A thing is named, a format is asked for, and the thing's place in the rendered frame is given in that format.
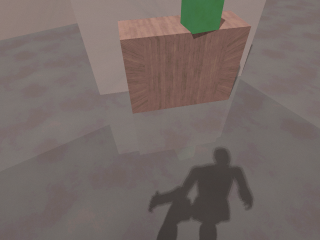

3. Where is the pedestal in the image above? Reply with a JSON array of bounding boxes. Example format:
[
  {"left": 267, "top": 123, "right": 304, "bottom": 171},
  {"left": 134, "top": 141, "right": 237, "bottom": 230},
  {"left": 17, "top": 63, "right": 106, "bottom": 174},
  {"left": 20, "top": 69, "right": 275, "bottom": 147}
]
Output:
[{"left": 118, "top": 10, "right": 251, "bottom": 114}]

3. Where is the carton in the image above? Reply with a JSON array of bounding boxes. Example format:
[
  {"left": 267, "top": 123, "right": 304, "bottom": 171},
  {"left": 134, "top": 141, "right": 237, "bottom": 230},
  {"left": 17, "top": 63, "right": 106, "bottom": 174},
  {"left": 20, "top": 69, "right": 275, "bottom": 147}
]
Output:
[{"left": 180, "top": 0, "right": 225, "bottom": 34}]

